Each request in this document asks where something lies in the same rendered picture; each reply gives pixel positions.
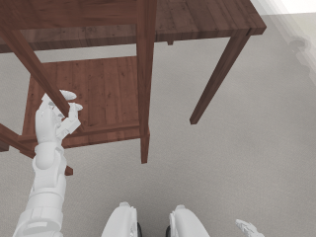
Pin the right robot hand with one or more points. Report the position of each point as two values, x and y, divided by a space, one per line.
248 228

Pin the right robot thigh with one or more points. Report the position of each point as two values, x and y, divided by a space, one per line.
183 223

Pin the left robot hand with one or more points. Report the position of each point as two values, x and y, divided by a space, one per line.
48 118

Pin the chair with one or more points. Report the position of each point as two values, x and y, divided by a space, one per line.
114 91

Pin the robot thigh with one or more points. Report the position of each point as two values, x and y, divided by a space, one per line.
121 223
183 223

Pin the left robot thigh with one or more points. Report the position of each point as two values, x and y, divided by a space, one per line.
121 223

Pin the robot left forearm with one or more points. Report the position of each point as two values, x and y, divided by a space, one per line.
43 210

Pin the table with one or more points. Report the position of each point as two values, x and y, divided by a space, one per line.
175 20

